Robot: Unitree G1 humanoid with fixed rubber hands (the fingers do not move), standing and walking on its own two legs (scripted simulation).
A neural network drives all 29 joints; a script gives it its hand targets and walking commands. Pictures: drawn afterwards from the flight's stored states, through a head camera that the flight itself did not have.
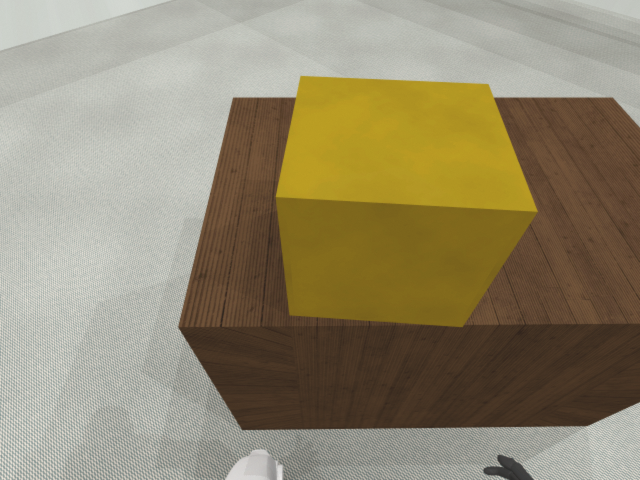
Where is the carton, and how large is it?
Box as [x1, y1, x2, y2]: [276, 76, 537, 326]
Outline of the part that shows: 300,76 276,193 276,204 289,314 462,326 537,211 488,84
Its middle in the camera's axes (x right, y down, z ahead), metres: +0.10 -0.06 +0.58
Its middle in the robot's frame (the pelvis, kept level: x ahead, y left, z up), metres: +0.50 -0.07 +0.05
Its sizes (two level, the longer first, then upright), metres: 0.272 0.253 0.262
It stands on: a pedestal, 0.66 m high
